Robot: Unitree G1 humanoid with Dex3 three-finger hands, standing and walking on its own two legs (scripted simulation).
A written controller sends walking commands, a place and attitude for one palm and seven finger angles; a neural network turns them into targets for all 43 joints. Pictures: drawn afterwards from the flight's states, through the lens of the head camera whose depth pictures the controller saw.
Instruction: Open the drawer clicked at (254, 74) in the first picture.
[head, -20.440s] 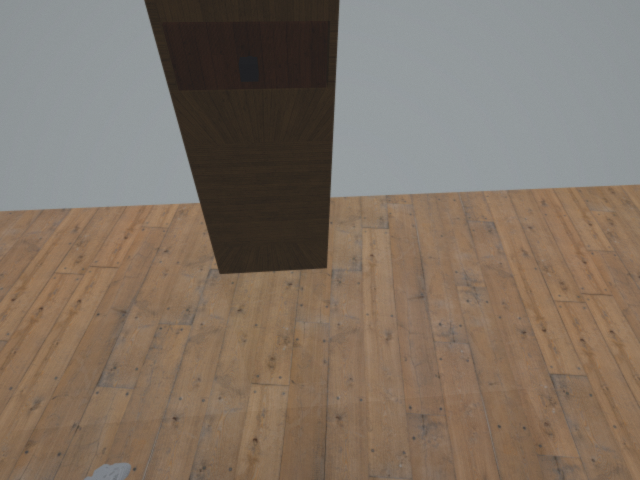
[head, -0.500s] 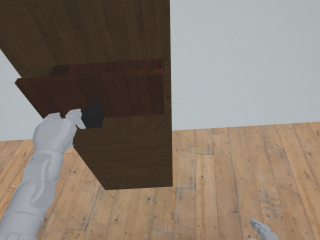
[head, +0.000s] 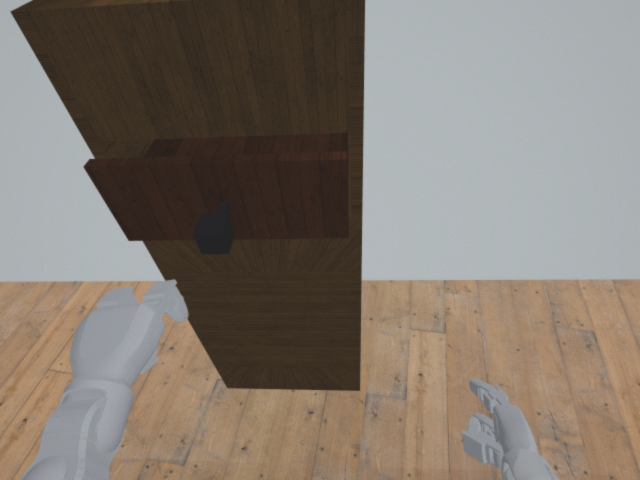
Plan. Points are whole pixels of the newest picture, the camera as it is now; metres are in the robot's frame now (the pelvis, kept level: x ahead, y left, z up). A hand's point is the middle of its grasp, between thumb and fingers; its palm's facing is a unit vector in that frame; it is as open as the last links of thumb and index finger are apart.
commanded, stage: pull the drawer open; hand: left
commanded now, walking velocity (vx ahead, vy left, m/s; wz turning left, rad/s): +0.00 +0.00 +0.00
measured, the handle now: (218, 224) +0.43 +0.23 +0.09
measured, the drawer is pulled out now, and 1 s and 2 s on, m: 0.06 0.06 0.06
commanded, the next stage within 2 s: open the thumb to release the handle in 0.50 s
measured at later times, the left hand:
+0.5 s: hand (113, 433) +0.14 +0.24 +0.07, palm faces +0.00 -0.10 -0.99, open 4.8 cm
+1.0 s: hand (103, 415) +0.15 +0.26 +0.07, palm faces +0.03 -0.09 -1.00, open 10.0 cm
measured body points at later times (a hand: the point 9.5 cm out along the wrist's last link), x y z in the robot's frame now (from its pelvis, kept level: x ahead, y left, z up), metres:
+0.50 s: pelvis +0.00 +0.00 -0.01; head +0.00 -0.04 +0.44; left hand +0.13 +0.25 +0.12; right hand +0.23 -0.21 -0.09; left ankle -0.01 +0.11 -0.73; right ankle -0.02 -0.10 -0.73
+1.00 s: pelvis +0.00 +0.01 -0.01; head +0.00 -0.01 +0.44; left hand +0.14 +0.26 +0.12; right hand +0.22 -0.20 -0.09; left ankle -0.01 +0.11 -0.73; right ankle -0.02 -0.10 -0.73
